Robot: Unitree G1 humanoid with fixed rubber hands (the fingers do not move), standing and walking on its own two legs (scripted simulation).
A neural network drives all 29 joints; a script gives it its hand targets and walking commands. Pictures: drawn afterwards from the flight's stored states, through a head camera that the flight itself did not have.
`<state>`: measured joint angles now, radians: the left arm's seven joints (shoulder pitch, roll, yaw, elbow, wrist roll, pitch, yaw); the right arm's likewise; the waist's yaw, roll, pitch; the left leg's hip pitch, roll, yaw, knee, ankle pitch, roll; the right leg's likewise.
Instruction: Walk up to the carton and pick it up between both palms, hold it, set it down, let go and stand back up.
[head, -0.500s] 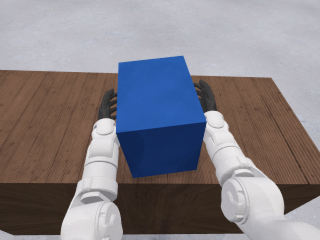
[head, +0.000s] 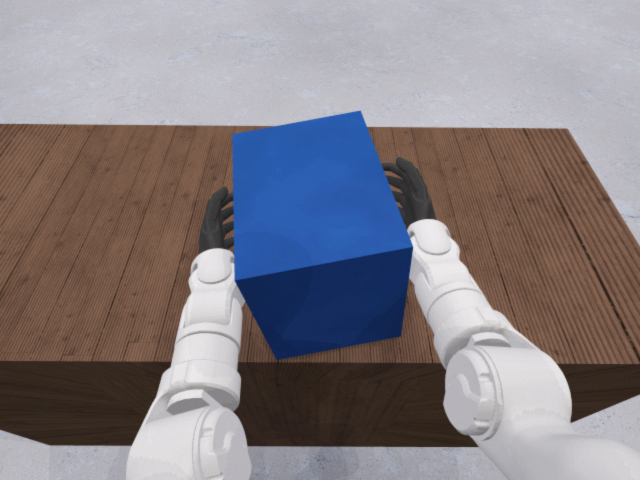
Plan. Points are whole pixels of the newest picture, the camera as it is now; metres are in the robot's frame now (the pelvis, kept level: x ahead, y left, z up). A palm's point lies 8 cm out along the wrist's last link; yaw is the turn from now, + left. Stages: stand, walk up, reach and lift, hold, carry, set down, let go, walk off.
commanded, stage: set down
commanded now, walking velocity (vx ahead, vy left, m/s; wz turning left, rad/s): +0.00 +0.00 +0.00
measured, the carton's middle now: (318, 237) +0.41 +0.05 +0.05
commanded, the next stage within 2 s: none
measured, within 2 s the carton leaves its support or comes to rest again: rests again in 0.36 s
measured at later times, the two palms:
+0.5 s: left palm (221, 253) +0.38 +0.18 +0.04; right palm (417, 227) +0.44 -0.08 +0.06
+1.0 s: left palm (220, 247) +0.39 +0.18 +0.05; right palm (419, 229) +0.44 -0.09 +0.05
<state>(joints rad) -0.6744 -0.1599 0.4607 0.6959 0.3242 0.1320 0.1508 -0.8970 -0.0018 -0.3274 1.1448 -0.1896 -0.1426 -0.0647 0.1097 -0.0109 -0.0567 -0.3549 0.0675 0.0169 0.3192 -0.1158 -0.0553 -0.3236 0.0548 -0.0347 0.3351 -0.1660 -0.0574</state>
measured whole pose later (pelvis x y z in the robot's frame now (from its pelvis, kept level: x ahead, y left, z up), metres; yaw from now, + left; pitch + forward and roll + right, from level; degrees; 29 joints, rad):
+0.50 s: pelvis +0.00 +0.00 +0.00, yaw +0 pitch +12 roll +0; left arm -0.69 -0.18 0.49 0.74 0.34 0.02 0.15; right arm -0.87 0.00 -0.37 1.14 -0.24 -0.23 -0.05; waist 0.11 0.00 -0.06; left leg -0.41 0.07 0.03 0.32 -0.11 -0.05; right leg -0.38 0.05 -0.03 0.34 -0.16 -0.05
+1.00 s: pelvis -0.01 +0.01 -0.01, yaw -3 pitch +15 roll +0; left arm -0.76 -0.13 0.42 0.83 0.20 -0.02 0.23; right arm -0.92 -0.10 -0.21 1.17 -0.06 -0.15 -0.04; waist 0.17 0.00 -0.08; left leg -0.51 0.09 0.08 0.39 -0.12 -0.04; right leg -0.49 0.06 0.00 0.38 -0.14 -0.05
